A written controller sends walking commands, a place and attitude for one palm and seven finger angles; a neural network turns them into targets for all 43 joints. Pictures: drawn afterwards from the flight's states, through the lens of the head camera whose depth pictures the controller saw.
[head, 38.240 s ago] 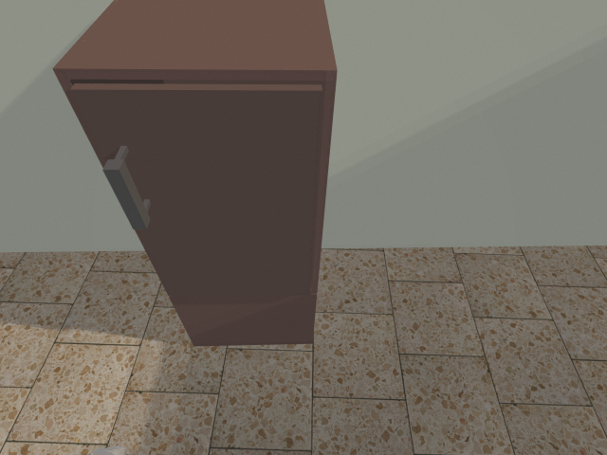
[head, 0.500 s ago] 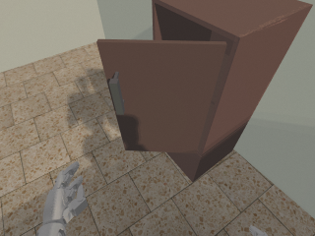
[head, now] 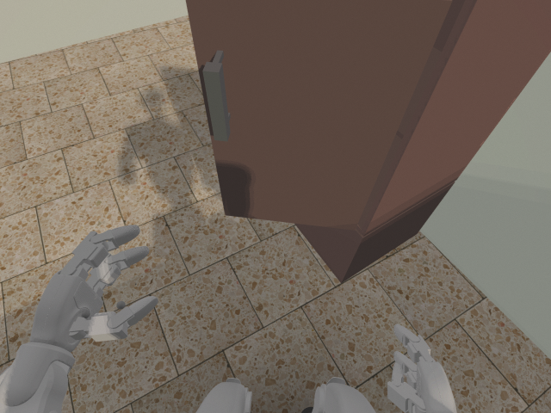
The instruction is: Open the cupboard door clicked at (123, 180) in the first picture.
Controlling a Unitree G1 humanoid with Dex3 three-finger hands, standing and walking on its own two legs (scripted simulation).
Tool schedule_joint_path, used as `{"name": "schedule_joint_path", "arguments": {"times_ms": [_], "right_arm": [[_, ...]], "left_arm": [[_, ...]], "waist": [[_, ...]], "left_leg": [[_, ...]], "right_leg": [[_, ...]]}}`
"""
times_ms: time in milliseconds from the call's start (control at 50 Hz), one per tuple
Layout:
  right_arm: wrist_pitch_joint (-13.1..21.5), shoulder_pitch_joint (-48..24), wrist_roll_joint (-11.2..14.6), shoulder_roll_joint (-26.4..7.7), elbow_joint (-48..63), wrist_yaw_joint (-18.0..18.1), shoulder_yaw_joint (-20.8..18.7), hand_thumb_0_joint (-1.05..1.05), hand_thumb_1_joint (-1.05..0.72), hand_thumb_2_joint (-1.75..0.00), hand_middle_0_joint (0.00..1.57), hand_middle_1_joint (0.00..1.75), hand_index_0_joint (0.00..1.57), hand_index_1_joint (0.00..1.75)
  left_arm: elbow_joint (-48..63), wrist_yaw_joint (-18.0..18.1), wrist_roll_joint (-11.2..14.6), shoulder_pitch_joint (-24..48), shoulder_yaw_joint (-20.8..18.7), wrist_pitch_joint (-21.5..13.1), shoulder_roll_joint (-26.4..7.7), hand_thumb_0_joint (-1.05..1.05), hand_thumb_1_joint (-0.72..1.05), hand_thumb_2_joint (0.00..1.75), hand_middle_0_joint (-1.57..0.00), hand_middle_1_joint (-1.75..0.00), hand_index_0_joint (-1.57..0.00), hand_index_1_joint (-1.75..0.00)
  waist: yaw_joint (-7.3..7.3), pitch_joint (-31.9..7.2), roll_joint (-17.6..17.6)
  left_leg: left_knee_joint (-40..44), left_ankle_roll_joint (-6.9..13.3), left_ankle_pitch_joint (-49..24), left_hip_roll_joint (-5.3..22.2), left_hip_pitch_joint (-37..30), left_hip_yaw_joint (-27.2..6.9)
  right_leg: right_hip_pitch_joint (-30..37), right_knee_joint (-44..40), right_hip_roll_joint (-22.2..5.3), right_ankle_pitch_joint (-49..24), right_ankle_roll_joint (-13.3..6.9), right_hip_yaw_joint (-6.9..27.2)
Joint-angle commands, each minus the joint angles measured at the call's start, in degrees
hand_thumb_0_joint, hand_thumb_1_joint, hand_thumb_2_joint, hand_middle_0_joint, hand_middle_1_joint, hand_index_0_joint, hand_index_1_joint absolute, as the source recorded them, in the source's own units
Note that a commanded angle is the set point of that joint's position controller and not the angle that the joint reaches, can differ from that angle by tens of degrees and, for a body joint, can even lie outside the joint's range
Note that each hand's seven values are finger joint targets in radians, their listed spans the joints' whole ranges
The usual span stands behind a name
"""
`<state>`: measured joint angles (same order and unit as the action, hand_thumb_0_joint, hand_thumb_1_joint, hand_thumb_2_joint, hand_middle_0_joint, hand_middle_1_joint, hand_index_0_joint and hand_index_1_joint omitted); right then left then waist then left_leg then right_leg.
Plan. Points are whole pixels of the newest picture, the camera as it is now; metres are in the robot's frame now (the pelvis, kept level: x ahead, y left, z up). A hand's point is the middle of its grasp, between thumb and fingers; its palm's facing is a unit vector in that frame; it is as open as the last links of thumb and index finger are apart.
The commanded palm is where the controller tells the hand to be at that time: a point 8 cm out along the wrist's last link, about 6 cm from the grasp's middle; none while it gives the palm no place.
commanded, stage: raise the hand with hooked fingers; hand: left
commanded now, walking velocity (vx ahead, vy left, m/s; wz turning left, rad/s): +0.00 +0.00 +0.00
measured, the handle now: (220, 97) +0.59 +0.15 +0.10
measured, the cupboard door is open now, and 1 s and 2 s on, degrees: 50 50 50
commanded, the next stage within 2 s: move the hooked fingers beside the handle in 1.40 s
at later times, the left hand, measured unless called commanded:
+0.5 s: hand (85, 256) +0.28 +0.26 +0.09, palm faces -0.01 -1.00 -0.06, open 13.2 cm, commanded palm +0.25 +0.32 +0.10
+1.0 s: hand (62, 202) +0.33 +0.29 +0.13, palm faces -0.01 -1.00 -0.04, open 14.0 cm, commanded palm +0.30 +0.34 +0.12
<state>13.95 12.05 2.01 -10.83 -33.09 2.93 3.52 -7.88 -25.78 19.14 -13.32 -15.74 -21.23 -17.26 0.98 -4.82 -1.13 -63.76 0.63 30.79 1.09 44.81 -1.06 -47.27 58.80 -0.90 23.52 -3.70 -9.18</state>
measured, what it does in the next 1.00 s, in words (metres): stands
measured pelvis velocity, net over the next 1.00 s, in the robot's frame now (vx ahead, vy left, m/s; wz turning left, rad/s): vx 0.03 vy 0.02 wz -0.02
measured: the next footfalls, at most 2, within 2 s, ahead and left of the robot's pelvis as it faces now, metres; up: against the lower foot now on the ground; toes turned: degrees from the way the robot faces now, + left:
none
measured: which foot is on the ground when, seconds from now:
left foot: down 0.00-1.00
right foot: down 0.00-1.00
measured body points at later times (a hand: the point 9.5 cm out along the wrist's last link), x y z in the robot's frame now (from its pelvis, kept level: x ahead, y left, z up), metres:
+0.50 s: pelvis +0.02 +0.03 +0.03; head +0.07 +0.04 +0.48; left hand +0.27 +0.32 +0.10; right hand +0.19 -0.23 -0.03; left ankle +0.01 +0.11 -0.66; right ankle +0.06 -0.09 -0.66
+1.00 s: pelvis +0.03 +0.02 +0.04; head +0.07 +0.03 +0.49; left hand +0.32 +0.35 +0.14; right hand +0.17 -0.23 -0.04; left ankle +0.01 +0.11 -0.66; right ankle +0.06 -0.09 -0.66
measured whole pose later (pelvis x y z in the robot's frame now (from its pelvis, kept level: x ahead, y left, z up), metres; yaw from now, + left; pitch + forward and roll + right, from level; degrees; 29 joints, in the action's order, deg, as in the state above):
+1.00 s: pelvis +0.03 +0.02 +0.04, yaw -1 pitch +8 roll -2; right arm 12.2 16.6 2.3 -16.3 -33.6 4.7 2.8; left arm -24.9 -30.9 20.6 5.1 -25.6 -13.2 -25.1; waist 0.0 -3.8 -1.5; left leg -46.7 2.5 25.6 -0.3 29.4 1.5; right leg -32.7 42.8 -0.9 18.3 -1.2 -6.3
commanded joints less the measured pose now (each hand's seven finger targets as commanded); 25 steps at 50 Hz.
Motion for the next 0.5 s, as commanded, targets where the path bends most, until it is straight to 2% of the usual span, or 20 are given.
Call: {"name": "schedule_joint_path", "arguments": {"times_ms": [0, 40, 60, 100, 120, 140, 160, 200, 220, 240, 260, 280, 300, 340, 360, 420, 440, 480], "right_arm": [[4.1, -2.1, 0.4, -10.9, 10.5, 1.0, -4.9, 0.0, -0.9, -0.9, 0.2, 0.3, 0.2, 0.3], [4.6, -2.0, 0.1, -11.0, 10.5, 0.8, -4.8, 0.0, -0.9, -0.9, 0.2, 0.3, 0.2, 0.3], [4.7, -1.3, 0.0, -11.2, 10.3, 0.7, -4.8, 0.0, -0.9, -0.9, 0.2, 0.3, 0.2, 0.3], [5.0, -0.2, 0.1, -11.5, 10.1, 0.6, -5.1, 0.0, -0.9, -0.9, 0.2, 0.3, 0.2, 0.3], [5.1, 0.2, 0.2, -11.7, 10.0, 0.6, -5.3, 0.0, -0.9, -0.9, 0.2, 0.3, 0.2, 0.3], [5.3, -0.1, 0.0, -12.1, 10.2, 0.6, -5.1, 0.0, -0.9, -0.9, 0.2, 0.3, 0.2, 0.3], [5.3, 0.8, 0.1, -12.4, 9.9, 0.6, -5.1, 0.0, -0.9, -0.9, 0.2, 0.3, 0.2, 0.3], [5.5, 1.3, 0.3, -12.6, 9.9, 0.8, -5.3, 0.0, -0.9, -0.9, 0.2, 0.3, 0.2, 0.3], [5.5, 1.5, 0.3, -12.8, 9.8, 1.0, -5.4, 0.0, -0.9, -0.9, 0.2, 0.3, 0.2, 0.3], [5.4, 1.7, 0.3, -13.1, 9.7, 1.1, -5.3, 0.0, -0.9, -0.9, 0.2, 0.3, 0.2, 0.3], [5.3, 2.0, 0.2, -13.2, 9.7, 1.2, -5.4, 0.0, -0.9, -0.9, 0.2, 0.3, 0.2, 0.3], [5.2, 2.3, 0.3, -13.2, 9.5, 1.3, -5.4, 0.0, -0.9, -0.9, 0.2, 0.3, 0.2, 0.3], [5.2, 2.3, 0.2, -13.1, 9.5, 1.3, -5.3, 0.0, -0.9, -0.9, 0.2, 0.3, 0.2, 0.3], [4.8, 2.4, 0.1, -13.6, 9.3, 1.4, -5.0, 0.0, -0.9, -0.9, 0.2, 0.3, 0.2, 0.3], [4.5, 2.3, 0.3, -13.4, 9.2, 1.4, -5.0, 0.0, -0.9, -0.9, 0.2, 0.3, 0.2, 0.3], [4.3, 2.4, 0.4, -13.4, 9.2, 1.6, -5.1, 0.0, -0.9, -0.9, 0.2, 0.3, 0.2, 0.3], [4.1, 2.8, 0.2, -13.6, 9.3, 1.6, -4.8, 0.0, -0.9, -0.9, 0.2, 0.3, 0.2, 0.3], [3.6, 2.6, 0.4, -13.4, 9.2, 1.6, -4.7, 0.0, -0.9, -0.9, 0.2, 0.3, 0.2, 0.3]], "left_arm": [[9.4, 1.7, 2.8, 1.6, -7.4, 0.1, -10.0, 0.0, 0.06, 0.54, -0.26, -0.84, -0.26, -0.84], [9.4, 2.5, 3.1, 2.1, -8.0, -0.4, -10.3, 0.0, 0.01, 0.52, -0.26, -0.87, -0.26, -0.87], [9.5, 2.7, 2.9, 2.7, -8.2, -1.0, -10.7, 0.0, -0.01, 0.51, -0.27, -0.88, -0.27, -0.88], [8.3, 3.0, 2.5, 1.7, -7.9, -1.9, -10.0, 0.0, -0.06, 0.49, -0.27, -0.92, -0.27, -0.92], [8.2, 3.0, 2.3, 1.9, -7.2, -2.3, -9.5, 0.0, -0.08, 0.48, -0.27, -0.93, -0.27, -0.93], [9.4, 2.7, 2.4, 3.8, -7.2, -2.6, -10.3, 0.0, -0.1, 0.47, -0.27, -0.94, -0.27, -0.94], [9.3, 2.8, 2.0, 4.3, -7.7, -2.7, -11.4, 0.0, -0.13, 0.46, -0.27, -0.96, -0.27, -0.96], [9.2, 2.9, 1.7, 5.4, -6.9, -2.9, -10.8, 0.0, -0.17, 0.44, -0.28, -0.99, -0.28, -0.99], [9.4, 3.1, 1.7, 6.1, -7.1, -2.9, -11.2, 0.0, -0.2, 0.43, -0.28, -1.0, -0.28, -1.0], [9.7, 3.1, 1.7, 7.7, -7.6, -2.8, -12.2, 0.0, -0.22, 0.42, -0.28, -1.02, -0.28, -1.02], [10.5, 3.0, 1.7, 8.0, -8.0, -2.9, -12.6, 0.0, -0.24, 0.41, -0.28, -1.03, -0.28, -1.03], [10.4, 3.2, 1.4, 8.1, -8.3, -2.9, -13.1, 0.0, -0.27, 0.4, -0.28, -1.05, -0.28, -1.05], [9.8, 3.3, 1.5, 8.0, -8.1, -2.6, -12.6, 0.0, -0.29, 0.39, -0.29, -1.07, -0.29, -1.07], [9.1, 3.1, 1.5, 10.3, -9.0, -1.9, -14.4, 0.0, -0.34, 0.37, -0.29, -1.1, -0.29, -1.1], [9.1, 2.8, 1.4, 11.3, -8.2, -1.6, -13.7, 0.0, -0.36, 0.36, -0.29, -1.11, -0.29, -1.11], [8.9, 2.5, 1.3, 12.0, -8.8, -0.6, -14.2, 0.0, -0.43, 0.33, -0.29, -1.15, -0.29, -1.15], [8.1, 1.9, 1.6, 13.3, -9.3, 0.1, -15.1, 0.0, -0.45, 0.32, -0.3, -1.17, -0.3, -1.17], [6.2, 1.2, 1.6, 13.9, -9.2, 1.3, -14.7, 0.0, -0.5, 0.3, -0.3, -1.2, -0.3, -1.2]], "waist": [[-0.1, -13.9, 1.5], [0.43, -12.6, 0.5], [0.13, -12.6, 0.4], [-0.2, -12.3, 2.7], [-0.37, -11.5, 1.6], [-0.11, -10.9, -1.4], [-0.31, -12.0, -1.4], [-0.87, -11.0, -0.5], [-0.91, -10.7, -1.6], [-0.96, -10.5, -0.9], [-0.71, -12.2, -2.8], [-0.75, -12.5, -2.6], [-0.69, -11.9, -3.0], [-0.74, -10.5, -4.9], [-1.16, -10.5, -4.4], [-0.83, -12.2, -5.6], [-0.82, -11.9, -5.6], [-0.8, -11.2, -4.7]], "left_leg": [[14.0, 0.8, -12.4, -1.7, -0.9, -1.4], [14.9, 0.6, -13.0, -1.8, -1.7, -1.6], [15.3, 0.6, -12.7, -1.8, -2.0, -1.3], [16.0, 0.7, -12.8, -1.7, -2.2, -1.3], [16.6, 0.6, -12.3, -1.7, -3.0, -1.2], [16.8, 0.5, -13.4, -1.8, -3.9, -1.4], [17.4, 0.5, -13.3, -1.7, -5.2, -1.3], [18.2, 0.5, -12.6, -1.6, -6.0, -1.5], [18.5, 0.5, -12.3, -1.6, -6.6, -1.4], [18.8, 0.3, -13.2, -1.5, -7.2, -2.0], [19.0, 0.3, -14.5, -1.6, -8.5, -1.7], [19.4, 0.1, -15.9, -1.3, -9.6, -2.1], [19.7, 0.0, -16.5, -1.4, -9.9, -2.0], [19.9, -0.3, -18.1, -1.3, -10.7, -2.2], [20.3, -0.3, -18.3, -1.2, -11.6, -2.3], [20.8, -0.7, -21.7, -1.0, -14.1, -2.3], [20.7, -0.9, -23.7, -1.1, -14.7, -2.5], [21.4, -1.2, -25.2, -0.8, -15.2, -2.5]], "right_leg": [[18.6, -13.4, 0.1, 2.0, 2.8, 9.6], [18.2, -13.1, 0.5, 1.3, 2.3, 8.9], [18.0, -13.5, 0.3, 1.5, 2.4, 9.0], [18.0, -13.7, 0.2, 1.1, 2.6, 8.5], [17.1, -13.8, 0.3, 1.2, 2.6, 8.0], [17.1, -13.2, 0.5, -0.4, 2.0, 7.8], [17.2, -13.2, 0.5, -0.7, 2.1, 7.3], [16.6, -13.6, 0.5, -0.5, 2.3, 6.8], [16.3, -13.8, 0.5, -0.4, 2.3, 6.7], [16.7, -13.3, 0.9, -1.5, 2.0, 6.3], [17.7, -13.3, 0.8, -3.3, 2.1, 6.5], [18.0, -13.1, 0.9, -4.8, 2.0, 5.9], [18.2, -13.4, 0.9, -5.6, 2.1, 5.8], [18.4, -13.2, 1.2, -7.4, 1.6, 5.6], [18.3, -13.6, 1.2, -7.7, 1.8, 5.4], [19.5, -14.0, 1.2, -10.7, 1.9, 5.1], [20.2, -13.7, 1.6, -12.6, 1.6, 5.2], [20.6, -14.4, 1.6, -13.6, 1.8, 4.8]]}}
